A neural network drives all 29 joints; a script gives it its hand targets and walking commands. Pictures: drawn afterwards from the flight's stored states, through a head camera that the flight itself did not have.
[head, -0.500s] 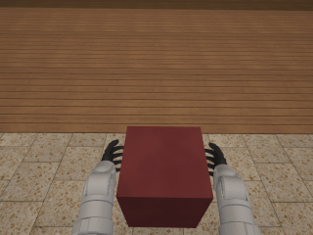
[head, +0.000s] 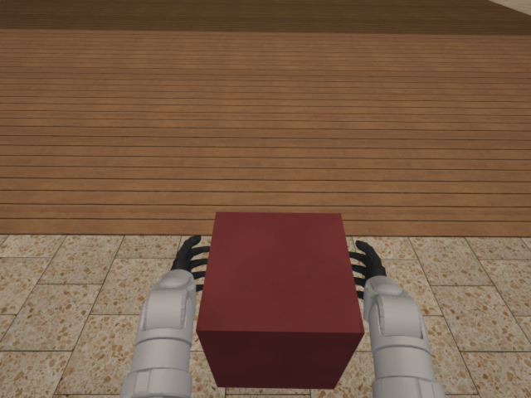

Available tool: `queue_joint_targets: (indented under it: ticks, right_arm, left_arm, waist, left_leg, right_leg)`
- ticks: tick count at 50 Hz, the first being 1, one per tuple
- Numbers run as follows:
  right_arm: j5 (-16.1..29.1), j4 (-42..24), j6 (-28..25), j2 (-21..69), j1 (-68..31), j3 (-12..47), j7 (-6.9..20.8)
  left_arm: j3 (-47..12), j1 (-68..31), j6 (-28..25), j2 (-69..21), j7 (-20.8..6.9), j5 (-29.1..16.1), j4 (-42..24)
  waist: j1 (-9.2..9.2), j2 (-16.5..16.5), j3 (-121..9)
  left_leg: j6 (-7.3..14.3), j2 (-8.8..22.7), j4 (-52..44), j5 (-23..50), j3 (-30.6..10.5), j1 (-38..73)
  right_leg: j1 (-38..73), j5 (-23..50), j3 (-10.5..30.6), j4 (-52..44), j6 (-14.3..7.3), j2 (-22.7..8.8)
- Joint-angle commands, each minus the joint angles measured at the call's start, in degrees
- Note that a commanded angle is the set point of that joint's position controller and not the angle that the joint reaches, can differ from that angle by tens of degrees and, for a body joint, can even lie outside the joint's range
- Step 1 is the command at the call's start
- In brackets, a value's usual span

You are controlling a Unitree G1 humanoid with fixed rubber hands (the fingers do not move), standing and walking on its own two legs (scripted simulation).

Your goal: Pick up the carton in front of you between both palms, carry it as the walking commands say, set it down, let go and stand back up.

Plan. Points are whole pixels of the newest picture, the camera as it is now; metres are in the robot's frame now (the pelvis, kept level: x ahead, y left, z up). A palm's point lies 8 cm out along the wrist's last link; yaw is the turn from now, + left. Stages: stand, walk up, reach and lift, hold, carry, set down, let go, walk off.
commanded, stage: hold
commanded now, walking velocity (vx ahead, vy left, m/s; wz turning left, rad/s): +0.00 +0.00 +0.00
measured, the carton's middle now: (276, 303) +0.29 +0.00 -0.03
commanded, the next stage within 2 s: carry in 0.20 s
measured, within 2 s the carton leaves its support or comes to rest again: neither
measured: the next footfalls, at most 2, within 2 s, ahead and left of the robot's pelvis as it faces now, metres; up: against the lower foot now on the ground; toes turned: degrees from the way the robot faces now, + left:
left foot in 0.70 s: +0.18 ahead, +0.11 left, +0.00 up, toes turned +9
right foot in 1.04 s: +0.53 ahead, -0.09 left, +0.00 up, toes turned -10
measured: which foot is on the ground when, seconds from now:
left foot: down 0.00-0.54, up 0.56-0.68, down 0.70-1.00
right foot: down 0.00-0.72, up 0.74-1.00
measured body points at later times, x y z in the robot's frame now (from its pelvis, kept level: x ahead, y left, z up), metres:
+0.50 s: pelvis +0.05 +0.01 -0.01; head +0.01 +0.01 +0.44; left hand +0.35 +0.16 +0.06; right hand +0.34 -0.14 +0.06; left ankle +0.01 +0.14 -0.75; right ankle +0.03 -0.11 -0.74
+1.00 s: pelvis +0.31 +0.01 -0.02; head +0.31 +0.01 +0.43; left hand +0.60 +0.15 +0.07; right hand +0.59 -0.16 +0.07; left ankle +0.14 +0.10 -0.75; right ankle +0.43 -0.10 -0.73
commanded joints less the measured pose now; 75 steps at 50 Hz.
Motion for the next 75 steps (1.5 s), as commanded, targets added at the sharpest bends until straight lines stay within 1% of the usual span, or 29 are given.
queue_joint_targets:
  ticks: [1,9,10,13,18,19,22,23,26,27,28,29,30,33,35,36,37,38,41,48,51,52,53,54,55,58,61,68,75]
  right_arm:
    - [14.77,-2.33,-2.15,51.97,-30.04,30.42,13.7]
    - [14.46,-0.81,-2.6,52.58,-32.28,30.13,13.83]
    - [14.79,-1.5,-2.39,52.48,-32.09,30.26,13.73]
    - [16.57,-4.87,-1.86,52.28,-33.48,32.56,13.23]
    - [22.26,-12.54,2.96,51.21,-33.07,39.7,11.9]
    - [23.33,-14.19,4.65,50.32,-33.55,40.65,11.62]
    - [25.54,-15.91,10.28,47.36,-31.55,41.54,10.43]
    - [25.72,-17.54,11.95,46.52,-31.1,41.98,9.73]
    - [28.98,-24.54,16.37,46.83,-30.45,44.4,8.35]
    - [30.09,-26.49,17.77,47.19,-30.04,45.06,8.47]
    - [31.56,-28.48,19.32,48.56,-29.79,46.18,8.8]
    - [32.72,-29.82,20.66,48.92,-29.96,46.66,9.24]
    - [33.83,-30.34,21.61,49.49,-30.2,47.15,9.73]
    - [35.02,-32.13,23.15,50.74,-26.44,46.69,10.14]
    - [33.96,-33.69,23.88,50.77,-21.53,46.22,9.68]
    - [33.18,-34.36,24.16,49.96,-19.86,45.86,9.35]
    - [31.65,-33.86,24.27,48.99,-19.23,45.43,8.77]
    - [30.83,-33.75,24.6,49.14,-20.48,44.71,8.26]
    - [31.48,-37.58,25.96,48.88,-22.71,44.92,7.42]
    - [34.49,-37.43,26.9,48.41,-21.9,47.21,9.52]
    - [34.51,-37.74,26.67,47.78,-20.79,47.25,10.25]
    - [34.24,-37.81,26.53,47.62,-20.93,47.19,10.46]
    - [33.91,-37.76,26.39,47.06,-22.21,47.14,10.77]
    - [34.28,-38.24,26.69,47.29,-24.12,47.79,10.82]
    - [33.88,-36.57,26.53,47.29,-24.21,48.01,10.88]
    - [33.71,-35.24,24.86,51.89,-23.8,48.09,10.86]
    - [31.87,-33.24,22.93,54.48,-20.07,47.93,10.06]
    - [29.93,-35.31,21.39,53.42,-17.04,48.58,8.07]
    - [32.1,-39.45,25.28,47.27,-18.06,48.05,8.13]
  left_arm:
    - [-30.54,-28.47,-1.54,-52.66,-13.84,-14.69,-1.2]
    - [-30.45,-30.85,-1.92,-53.29,-14.02,-14.57,0.22]
    - [-31.01,-30.82,-1.74,-53.05,-13.87,-15.19,-0.1]
    - [-33.08,-31.5,-1.19,-52.78,-13.06,-16.38,-3.55]
    - [-39.41,-29.96,3.99,-51.04,-10.82,-20.46,-11.83]
    - [-40.67,-30.19,5.86,-50.42,-10.45,-21.39,-13.55]
    - [-43.72,-32.32,11.51,-48.82,-9.88,-25.12,-16.86]
    - [-44.96,-33.2,13.17,-49.3,-9.96,-27.09,-18.24]
    - [-47.07,-30.08,16.97,-50.58,-9.65,-31.81,-21.6]
    - [-46.91,-28.46,18.05,-51.28,-9.26,-32.05,-22.17]
    - [-45.92,-25.19,19.1,-50.03,-8.8,-31.42,-23.27]
    - [-45.16,-22.91,20.14,-49.78,-8.31,-30.58,-23.66]
    - [-45.28,-22.76,21.13,-50.12,-7.75,-30.08,-26.26]
    - [-47.07,-23.81,23.45,-52.01,-7.04,-30.95,-33.62]
    - [-47.8,-21.24,24.5,-52.31,-7.6,-32.09,-36.15]
    - [-48.18,-20.51,24.85,-51.63,-8.01,-32.28,-36.81]
    - [-48.75,-23.61,25.7,-49.77,-8.59,-33.41,-38.94]
    - [-49.41,-26.53,26.57,-48.66,-9.08,-34.83,-39.36]
    - [-48.86,-24.65,27.21,-48.67,-9.73,-36.05,-36.76]
    - [-45.99,-17.62,26.71,-49.66,-7.76,-30.67,-33.98]
    - [-45.8,-15.97,26.26,-49.79,-7.68,-29.47,-34.06]
    - [-45.81,-16.1,26.09,-49.96,-7.87,-29.45,-34.45]
    - [-45.88,-16.53,26.13,-49.89,-8.0,-29.4,-34.79]
    - [-45.61,-18.04,25.8,-48.93,-8.26,-28.94,-33.0]
    - [-46.48,-18.04,25.73,-50.58,-8.47,-29.97,-32.81]
    - [-48.56,-21.45,24.38,-55.19,-9.27,-32.27,-34.07]
    - [-50.12,-21.15,23.34,-56.31,-10.21,-33.98,-34.72]
    - [-50.19,-18.04,22.73,-52.43,-11.54,-34.95,-36.43]
    - [-47.14,-15.3,25.74,-46.44,-9.68,-32.44,-38.18]
  waist:
    - [0.08,0.11,-10.13]
    - [-0.04,0.05,-11.18]
    - [0.01,-1.76,-12.89]
    - [0.06,-2.32,-11.56]
    - [-0.04,-5.97,-17.15]
    - [0.01,-3.18,-16.16]
    - [-1.39,14.63,-10.05]
    - [-1.63,13.5,-9.16]
    - [-0.62,6.27,-16.79]
    - [0.04,2.41,-19.7]
    - [0.68,-10.12,-19.83]
    - [1.38,-16.52,-17.13]
    - [1.9,-14.16,-14.45]
    - [1.71,-7.96,-18.11]
    - [0.02,-5.81,-21.7]
    - [-0.82,-0.19,-23.1]
    - [-1.9,15.78,-21.92]
    - [-2.07,18.7,-18.86]
    - [-2.16,3.98,-18.54]
    - [-1.17,8.33,-13.08]
    - [0.4,9.4,-17.96]
    - [1.34,7.51,-21.01]
    - [2.9,1.59,-23.27]
    - [1.34,-13.97,-24.46]
    - [1.38,-11.54,-23.01]
    - [0.65,-0.63,-20.73]
    - [0.48,-3.88,-21.09]
    - [0.94,-6.96,-15.0]
    - [1.06,-8.76,-10.53]
  left_leg:
    - [-0.19,-3.24,-2.9,5.38,3.83,0.81]
    - [-0.19,-3.18,-2.54,3.51,4.02,0.57]
    - [0.51,5.99,2.1,-4.88,1.84,-5.96]
    - [1.26,4.02,3.06,-27.92,2.65,-12.83]
    - [0.64,2.25,8.53,-15.46,9.68,-12.65]
    - [1.22,4.16,5.13,-18.97,7.18,-11.69]
    - [8.23,18.44,-9.07,-27.4,-15.98,-2.96]
    - [10.13,19.95,-8.45,-21.3,-16.95,-3.71]
    - [6.35,12.85,2.04,-12.17,0.77,-12.46]
    - [3.8,8.56,9.5,-12.12,8.33,-16.36]
    - [0.99,5.17,22.41,-12.15,13.78,-27.62]
    - [0.05,3.63,24.7,-17.55,15.25,-39.56]
    - [0.75,4.35,24.37,-23.05,13.9,-43.66]
    - [1.17,3.23,12.37,-14.66,15.85,-34.35]
    - [1.33,1.51,0.97,-2.21,19.46,-9.41]
    - [2.88,5.96,-1.06,-2.3,13.14,7.76]
    - [7.9,19.55,-5.15,0.39,-9.69,15.92]
    - [14.17,24.67,-3.74,13.98,-18.59,21.11]
    - [12.6,24.51,-2.39,20.49,-10.08,21.77]
    - [5.98,14.52,-5.42,29.2,12.65,5.99]
    - [2.75,12.53,7.87,41.06,19.91,-1.53]
    - [1.64,10.97,17.22,34.23,21.06,-6.91]
    - [0.65,9.3,30.71,18.54,20.44,-14.94]
    - [-1.67,0.88,46.98,-9.48,17.33,-29.97]
    - [0.44,2.72,55.55,-15.02,9.17,-34.77]
    - [2.35,9.49,51.78,-7.45,7.18,-34.89]
    - [1.78,9.27,42.11,-3.55,9.76,-31.82]
    - [0.19,7.05,22.28,5.07,16.32,-37.26]
    - [3.15,3.53,8.75,10.83,22.18,-27.74]
  right_leg:
    - [0.36,5.08,-3.95,-3.04,0.16,3.29]
    - [-0.03,3.23,-4.08,-2.65,0.14,3.17]
    - [-5.89,-5.79,-1.77,1.26,-0.54,-6.14]
    - [-12.45,-32.4,1.72,-2.04,-1.94,-6.68]
    - [-12.26,-26.89,2.25,-0.55,-4.46,-9.98]
    - [-14.95,-27.59,-0.3,2.1,-3.73,-8.84]
    - [-32.4,-17.95,-13.62,19.94,0.22,-2.42]
    - [-32.28,-17.38,-13.01,17.31,-0.55,-3.8]
    - [-8.74,-6.55,-16.41,3.42,-0.77,-2.11]
    - [-1.22,-7.09,-10.64,0.1,-2.09,-6.16]
    - [7.34,-10.59,4.6,-2.74,-6.03,-16.03]
    - [13.03,-3.56,13.92,-3.42,-10.9,-22.39]
    - [14.3,7.16,14.97,-3.0,-13.32,-24.01]
    - [12.03,11.17,3.83,0.11,-9.67,-20.63]
    - [-2.39,3.67,-9.37,6.09,-4.38,-14.57]
    - [-15.85,2.07,-15.33,14.67,-1.45,-11.01]
    - [-31.28,-6.65,-20.39,29.92,1.56,-5.9]
    - [-43.55,-20.48,-16.44,35.12,0.72,-3.35]
    - [-49.13,-19.81,-11.36,39.18,-1.77,-7.53]
    - [-29.32,2.19,-21.0,13.61,-1.4,-2.62]
    - [-5.51,8.15,-26.13,7.88,-3.04,1.88]
    - [4.86,4.56,-25.28,7.77,-2.98,0.61]
    - [12.16,-6.58,-13.17,5.8,-3.39,-8.03]
    - [17.6,-13.82,20.25,-5.23,-11.8,-25.45]
    - [15.37,-11.03,24.95,-8.99,-14.66,-27.85]
    - [6.46,2.31,8.86,-7.55,-10.84,-23.15]
    - [3.51,4.46,-0.76,-9.17,-8.41,-19.91]
    - [8.55,18.61,-10.97,-9.55,-7.8,-15.77]
    - [10.33,36.83,-16.89,-4.8,-6.22,-14.54]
